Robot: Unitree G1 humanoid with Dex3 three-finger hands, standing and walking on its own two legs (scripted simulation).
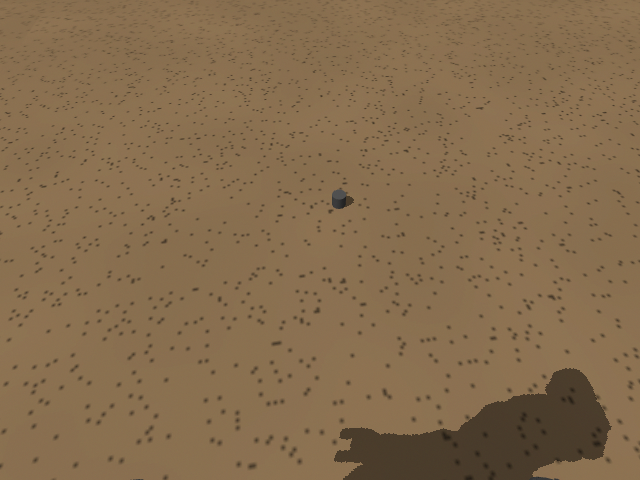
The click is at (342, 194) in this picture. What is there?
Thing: low tin
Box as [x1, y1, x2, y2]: [332, 190, 345, 208]
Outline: 335,190 332,193 332,205 336,208 341,208 345,204 345,192 342,190
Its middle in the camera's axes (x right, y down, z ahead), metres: +0.09 -0.18 +1.71
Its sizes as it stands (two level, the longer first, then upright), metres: 0.063 0.063 0.060
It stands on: the floor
